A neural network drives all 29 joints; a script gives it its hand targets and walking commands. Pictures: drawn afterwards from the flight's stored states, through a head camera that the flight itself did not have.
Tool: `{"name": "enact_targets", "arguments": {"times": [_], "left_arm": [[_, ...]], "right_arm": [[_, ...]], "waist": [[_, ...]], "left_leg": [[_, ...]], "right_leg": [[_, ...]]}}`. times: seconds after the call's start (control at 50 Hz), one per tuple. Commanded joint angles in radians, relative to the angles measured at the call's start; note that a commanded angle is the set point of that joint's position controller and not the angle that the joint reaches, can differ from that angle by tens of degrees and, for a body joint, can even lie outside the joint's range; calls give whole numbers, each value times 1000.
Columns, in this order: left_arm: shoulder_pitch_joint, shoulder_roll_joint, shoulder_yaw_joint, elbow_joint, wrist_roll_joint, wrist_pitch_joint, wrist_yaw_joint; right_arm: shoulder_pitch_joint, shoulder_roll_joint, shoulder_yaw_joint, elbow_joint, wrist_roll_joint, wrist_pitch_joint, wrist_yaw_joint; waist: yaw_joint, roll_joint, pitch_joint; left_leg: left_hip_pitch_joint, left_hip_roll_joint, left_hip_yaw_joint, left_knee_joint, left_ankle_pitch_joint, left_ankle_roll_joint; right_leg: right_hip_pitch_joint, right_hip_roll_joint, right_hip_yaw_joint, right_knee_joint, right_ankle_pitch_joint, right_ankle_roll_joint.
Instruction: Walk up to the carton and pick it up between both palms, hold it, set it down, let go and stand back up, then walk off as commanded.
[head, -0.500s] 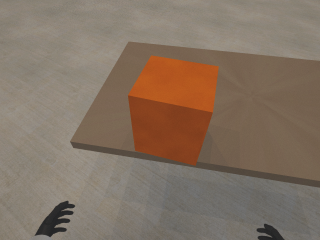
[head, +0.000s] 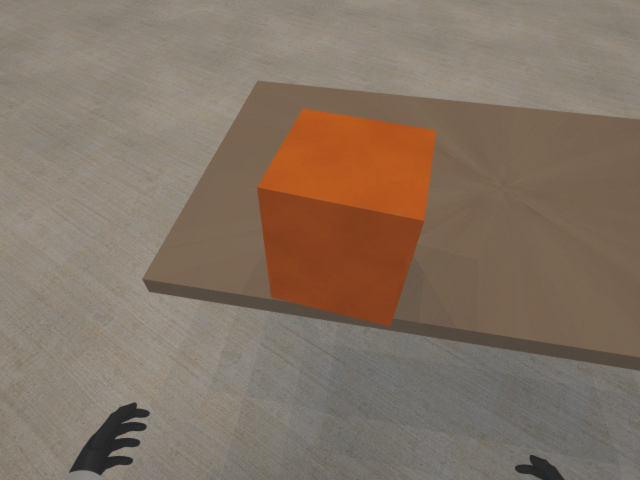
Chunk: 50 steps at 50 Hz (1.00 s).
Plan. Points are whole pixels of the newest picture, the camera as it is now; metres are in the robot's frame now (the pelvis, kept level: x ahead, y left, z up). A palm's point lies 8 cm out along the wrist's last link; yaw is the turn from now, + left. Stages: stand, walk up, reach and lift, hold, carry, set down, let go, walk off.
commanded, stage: stand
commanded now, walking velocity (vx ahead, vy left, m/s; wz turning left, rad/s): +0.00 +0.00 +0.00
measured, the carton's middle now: (347, 219) +0.50 -0.03 +0.03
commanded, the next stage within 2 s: walk up in 0.06 s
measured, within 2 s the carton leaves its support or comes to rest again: neither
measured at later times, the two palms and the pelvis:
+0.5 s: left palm (100, 465) +0.16 +0.27 -0.06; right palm out of the picture +0.10 -0.37 -0.07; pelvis +0.02 -0.04 +0.00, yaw -3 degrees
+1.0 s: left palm (98, 459) +0.17 +0.29 -0.09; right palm (591, 462) +0.18 -0.33 -0.07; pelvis +0.08 -0.02 -0.01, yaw -3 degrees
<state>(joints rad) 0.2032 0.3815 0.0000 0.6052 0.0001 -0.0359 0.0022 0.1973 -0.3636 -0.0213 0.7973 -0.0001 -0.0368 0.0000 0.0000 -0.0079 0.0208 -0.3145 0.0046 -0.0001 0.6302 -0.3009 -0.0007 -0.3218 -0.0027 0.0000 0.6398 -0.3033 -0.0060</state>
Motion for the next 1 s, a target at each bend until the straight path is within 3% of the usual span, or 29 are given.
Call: {"name": "enact_targets", "arguments": {"times": [0.0, 0.22, 0.24, 0.26, 0.28, 0.3, 0.32, 0.36, 0.4, 0.44, 0.46, 0.48, 0.5, 0.52, 0.54, 0.56, 0.6, 0.64, 0.66, 0.7, 0.78, 0.8, 0.84, 0.86, 0.88, 0.9, 0.92, 0.94, 0.98], "left_arm": [[-62, 184, 50, 55, 18, -25, 1], [-61, 183, 47, 69, 18, -25, 0], [42, 240, 93, 27, 38, -24, -24], [33, 249, 93, 31, 47, -21, -32], [10, 234, 94, 18, 48, -18, -37], [10, 226, 96, 16, 45, -15, -40], [34, 242, 99, 17, 43, -18, -42], [46, 242, 101, 20, 37, -36, -47], [84, 219, 99, 23, 39, -49, -52], [172, 204, 108, 51, 37, -51, -50], [272, 228, 121, 80, 27, -59, -35], [354, 286, 139, 101, 35, -64, -19], [334, 365, 152, 74, 41, -70, -8], [269, 402, 161, 56, 33, -68, -7], [245, 401, 155, 41, 24, -71, -4], [249, 373, 140, 44, 18, -76, 1], [259, 330, 121, 44, 16, -85, 9], [287, 320, 116, 38, 10, -84, 14], [297, 317, 114, 32, 10, -81, 18], [306, 319, 112, 20, 10, -74, 27], [263, 318, 101, -1, 8, -61, 31], [237, 320, 98, -7, 8, -58, 31], [163, 313, 90, -21, 3, -51, 30], [151, 272, 74, -31, 1, -48, 29], [162, 220, 53, -37, -2, -48, 28], [190, 163, 32, -35, -11, -45, 26], [229, 196, 39, -1, -9, -24, 32], [231, 257, 54, 34, -6, -15, 33], [202, 262, 61, 42, 2, -21, 23]], "right_arm": [[-84, -203, -50, -34, -18, -25, 6], [-85, -202, -48, -17, -18, -25, 8], [33, -288, -83, -61, -35, -41, 21], [64, -322, -99, -50, -41, -40, 24], [112, -344, -114, -46, -43, -39, 24], [117, -366, -129, -54, -45, -41, 24], [97, -379, -137, -73, -46, -48, 24], [92, -362, -133, -84, -45, -57, 23], [88, -340, -131, -98, -47, -50, 27], [34, -304, -119, -119, -43, -34, 33], [-3, -257, -100, -137, -40, -22, 40], [-24, -176, -74, -161, -33, -16, 43], [-23, -147, -59, -182, -34, -8, 43], [-28, -257, -84, -169, -33, 2, 36], [-1, -287, -87, -161, -28, 3, 39], [-12, -275, -85, -162, -24, 2, 41], [29, -251, -86, -167, -24, 0, 47], [50, -237, -84, -180, -29, 2, 49], [37, -227, -83, -192, -29, 5, 48], [6, -218, -83, -212, -31, 8, 44], [10, -199, -85, -212, -30, 5, 33], [29, -198, -87, -206, -28, 2, 30], [115, -197, -97, -170, -28, -6, 26], [154, -217, -107, -150, -34, -10, 20], [181, -259, -121, -140, -43, -12, 14], [172, -313, -127, -152, -53, -13, 10], [99, -312, -115, -179, -39, -10, 9], [43, -325, -112, -176, -27, -3, 14], [12, -280, -95, -182, -33, 7, 20]], "waist": [[2, -2, -41], [2, -3, -49], [-6, -11, -112], [-25, 17, -35], [-52, 81, 28], [-59, 166, 78], [-52, 161, 112], [-44, 115, 67], [-25, 120, -18], [21, 100, -45], [71, 60, -61], [109, -116, -68], [84, -185, -27], [77, -64, 2], [58, -40, 44], [54, -9, 77], [29, -35, 51], [32, -80, 10], [39, -102, 6], [54, -128, 22], [44, -165, 23], [29, -169, 14], [-33, -143, -11], [-52, -94, -22], [-61, 24, -46], [-49, 198, -60], [-9, 147, 0], [-9, 182, 41], [-14, 193, 128]], "left_leg": [[35, 87, -124, -155, 111, 59], [41, 90, -125, -171, 103, 57], [83, 92, -162, -191, -316, 112], [101, 139, -255, -252, -514, 144], [162, 212, -370, -347, -640, 180], [151, 319, -485, -442, -688, 229], [139, 363, -513, -443, -597, 266], [197, 327, -414, -357, -315, 264], [200, 250, -252, -246, -80, 224], [40, 159, -106, -122, -89, 157], [-82, 110, -46, 20, -102, 117], [-276, 32, 30, 271, -124, 63], [-469, -23, 29, 399, -250, 17], [-468, 45, -65, 441, -241, 23], [-453, 63, -73, 458, -215, 30], [-433, 70, -88, 461, -169, 39], [-364, 70, -81, 431, -101, 39], [-325, 59, -54, 371, -98, 34], [-314, 55, -41, 335, -96, 32], [-315, 57, -25, 266, -65, 32], [-189, 37, 16, 130, -6, 45], [-127, 30, 22, 91, 13, 52], [65, 13, 34, -64, 171, 76], [149, -4, 21, -131, 205, 89], [229, 71, -76, -179, 179, 106], [247, 267, -360, -255, 116, 165], [92, 350, -471, -333, -111, 246], [-12, 366, -468, -356, -235, 298], [-135, 264, -342, -377, -282, 234]], "right_leg": [[62, -97, 96, -147, 103, -59], [70, -100, 97, -164, 96, -57], [23, -48, 120, -133, -277, -93], [-120, -37, 126, -94, -387, -88], [-272, -5, 78, -10, -356, -66], [-335, -1, 19, 146, -233, -44], [-358, -45, 56, 188, -189, -39], [-302, -64, 51, 121, -158, -38], [-158, -31, -4, -24, -133, -32], [80, 28, -53, -167, -36, -36], [252, 31, -38, -214, 17, -42], [395, -109, 212, -293, -45, -83], [403, -338, 601, -408, -112, -181], [343, -382, 640, -409, -221, -247], [290, -373, 613, -391, -185, -266], [254, -328, 531, -364, -21, -237], [247, -265, 384, -298, 340, -188], [269, -242, 285, -215, 663, -203], [267, -235, 257, -195, 737, -207], [252, -231, 240, -179, 765, -214], [162, -203, 192, -130, 728, -196], [121, -199, 176, -111, 694, -190], [0, -173, 124, -27, 536, -158], [-52, -132, 97, 50, 402, -121], [-134, -84, 61, 141, 207, -85], [-241, 16, 22, 267, -91, -37], [-208, 27, 29, 329, -307, -19], [-161, -18, 57, 337, -302, -28], [-118, -22, 37, 275, -265, -29]]}}
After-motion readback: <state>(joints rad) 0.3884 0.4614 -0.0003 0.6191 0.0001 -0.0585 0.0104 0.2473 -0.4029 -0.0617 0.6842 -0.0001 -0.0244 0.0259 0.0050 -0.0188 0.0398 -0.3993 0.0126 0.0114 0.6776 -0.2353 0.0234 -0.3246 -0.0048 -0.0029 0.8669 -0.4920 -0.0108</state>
